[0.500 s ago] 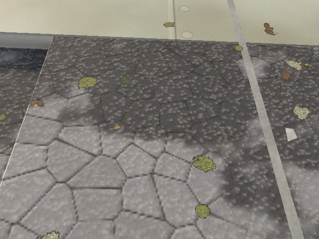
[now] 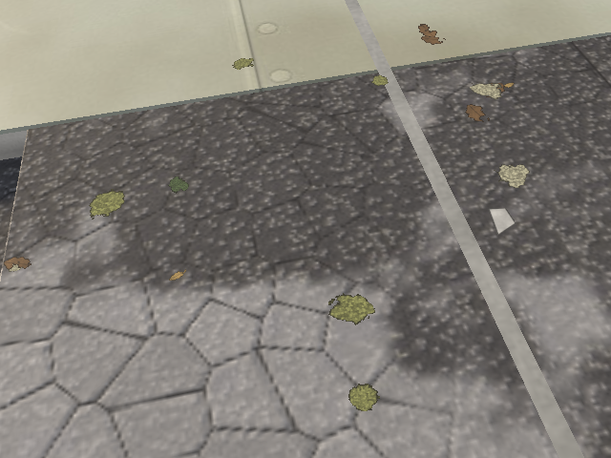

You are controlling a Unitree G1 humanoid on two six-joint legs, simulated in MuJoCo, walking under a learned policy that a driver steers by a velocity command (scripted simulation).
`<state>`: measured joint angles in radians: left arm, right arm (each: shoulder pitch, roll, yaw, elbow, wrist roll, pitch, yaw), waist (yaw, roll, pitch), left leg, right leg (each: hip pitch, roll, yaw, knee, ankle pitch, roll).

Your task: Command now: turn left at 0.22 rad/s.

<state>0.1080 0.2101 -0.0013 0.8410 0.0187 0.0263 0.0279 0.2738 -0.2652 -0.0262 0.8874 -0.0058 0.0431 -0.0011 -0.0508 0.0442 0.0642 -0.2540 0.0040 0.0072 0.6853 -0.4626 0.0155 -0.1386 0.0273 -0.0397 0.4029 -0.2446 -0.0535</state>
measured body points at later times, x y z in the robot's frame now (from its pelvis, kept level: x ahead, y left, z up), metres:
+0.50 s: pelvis +0.05 +0.07 -0.01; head +0.05 +0.10 +0.44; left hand +0.04 +0.36 -0.15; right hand +0.22 -0.18 -0.11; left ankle +0.01 +0.13 -0.74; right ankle +0.02 -0.08 -0.68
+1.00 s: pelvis +0.32 +0.14 -0.02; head +0.35 +0.15 +0.43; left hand +0.34 +0.43 -0.15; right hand +0.43 -0.10 -0.16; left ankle +0.13 +0.19 -0.63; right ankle +0.40 +0.12 -0.74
